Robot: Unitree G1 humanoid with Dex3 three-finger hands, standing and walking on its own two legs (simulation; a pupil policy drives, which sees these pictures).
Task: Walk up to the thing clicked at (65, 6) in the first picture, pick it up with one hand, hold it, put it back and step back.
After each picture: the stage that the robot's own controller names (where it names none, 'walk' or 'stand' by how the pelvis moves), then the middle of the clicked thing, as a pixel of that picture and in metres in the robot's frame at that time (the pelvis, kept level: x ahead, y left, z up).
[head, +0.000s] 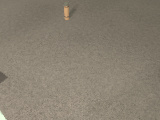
stand; (66, 11) +2.09 +0.23 -0.66
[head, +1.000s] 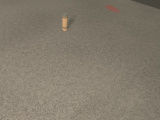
walk; (64, 21) +1.96 +0.19 -0.65
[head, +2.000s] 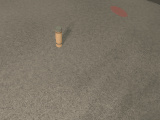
walk; (58, 37) +1.37 +0.23 -0.65
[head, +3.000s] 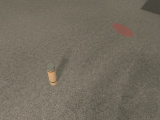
walk; (52, 74) +0.89 +0.25 -0.65
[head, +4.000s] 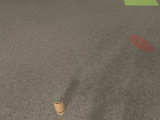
walk; (58, 104) +0.59 +0.22 -0.63
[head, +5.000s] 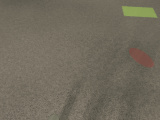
stand; out of the picture +0.45 +0.19 -0.64
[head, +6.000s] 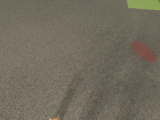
stand; (54, 117) +0.45 +0.19 -0.64
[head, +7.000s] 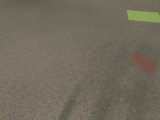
stand; out of the picture +0.43 +0.21 -0.66
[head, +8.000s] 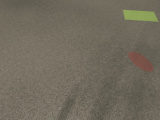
stand; out of the picture +0.45 +0.21 -0.66
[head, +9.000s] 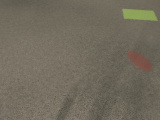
stand; out of the picture +0.44 +0.22 -0.66
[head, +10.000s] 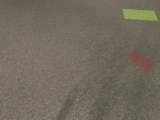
stand; out of the picture +0.43 +0.22 -0.66
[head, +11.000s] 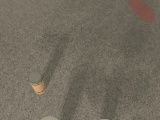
go down; (37, 83) +0.47 +0.22 -0.48
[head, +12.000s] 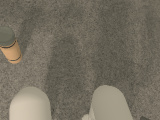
go down; (10, 47) +0.51 +0.28 -0.27
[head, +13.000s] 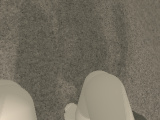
close in; out of the picture +0.48 +0.32 -0.18
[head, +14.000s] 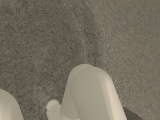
close; out of the picture +0.47 +0.35 -0.16
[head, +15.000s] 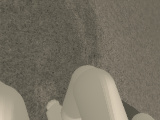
lift; out of the picture +0.42 +0.32 -0.16
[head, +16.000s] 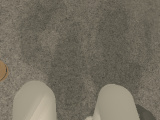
lift; out of the picture +0.33 +0.30 -0.03
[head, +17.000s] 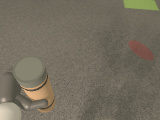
hold; (39, 89) +0.31 +0.14 +0.07
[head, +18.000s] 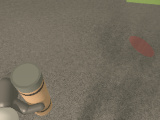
hold; (36, 93) +0.31 +0.16 +0.03
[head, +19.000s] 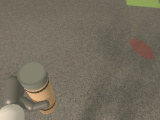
hold; (41, 91) +0.31 +0.14 +0.03
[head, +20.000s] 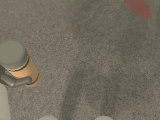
crouch; (23, 68) +0.39 +0.19 -0.02
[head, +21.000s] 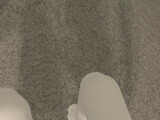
lower; out of the picture +0.47 +0.29 -0.10
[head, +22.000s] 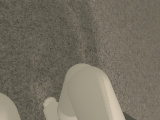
lower; out of the picture +0.45 +0.32 -0.17
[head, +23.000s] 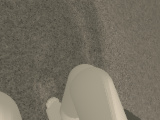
lower; out of the picture +0.44 +0.33 -0.17
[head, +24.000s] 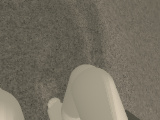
lower; out of the picture +0.43 +0.33 -0.17
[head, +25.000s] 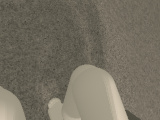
lower; out of the picture +0.43 +0.32 -0.16
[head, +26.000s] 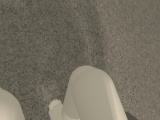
open; out of the picture +0.44 +0.30 -0.17
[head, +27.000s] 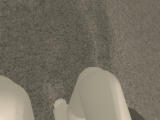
stand; out of the picture +0.43 +0.29 -0.17
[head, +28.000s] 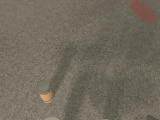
walk; (45, 92) +0.44 +0.19 -0.48
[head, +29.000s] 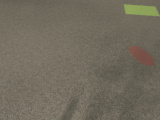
stand; out of the picture +0.41 +0.17 -0.60
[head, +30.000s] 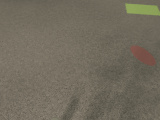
stand; out of the picture +0.41 +0.17 -0.60
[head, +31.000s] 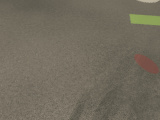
stand; out of the picture +0.45 +0.15 -0.65
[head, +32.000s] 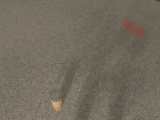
walk; (56, 100) +0.49 +0.15 -0.63
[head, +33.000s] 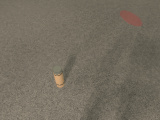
walk; (58, 77) +0.72 +0.20 -0.63
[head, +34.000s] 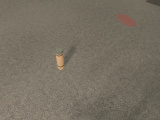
stand; (60, 59) +1.04 +0.22 -0.63
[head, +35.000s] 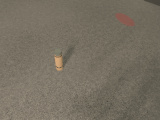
stand; (58, 60) +1.01 +0.22 -0.65
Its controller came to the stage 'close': yes
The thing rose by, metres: 0.67
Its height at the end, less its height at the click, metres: +0.00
